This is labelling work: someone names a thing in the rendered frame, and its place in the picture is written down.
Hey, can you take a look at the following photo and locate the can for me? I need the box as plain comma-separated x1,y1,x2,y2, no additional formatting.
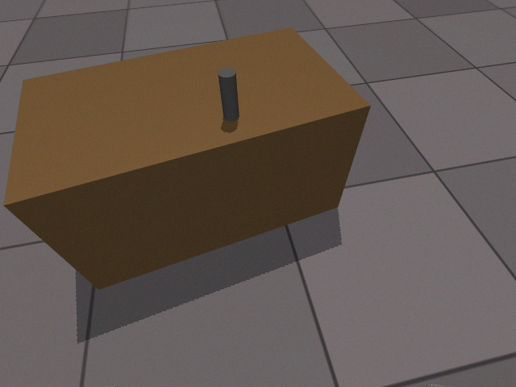
218,68,239,121

